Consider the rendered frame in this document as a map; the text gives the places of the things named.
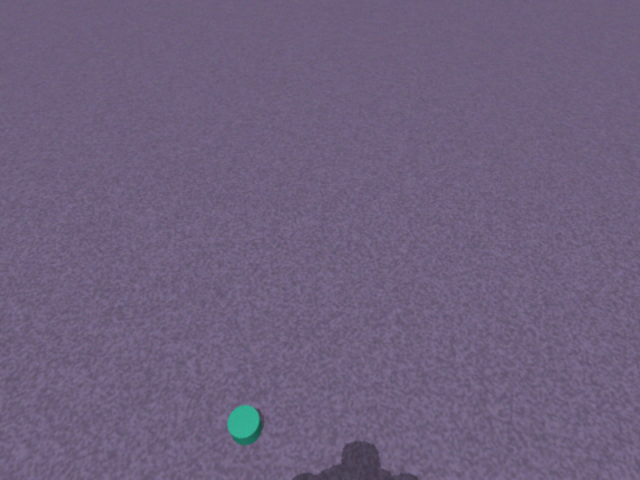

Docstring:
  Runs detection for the tin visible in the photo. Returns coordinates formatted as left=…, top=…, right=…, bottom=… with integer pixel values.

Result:
left=227, top=405, right=262, bottom=445

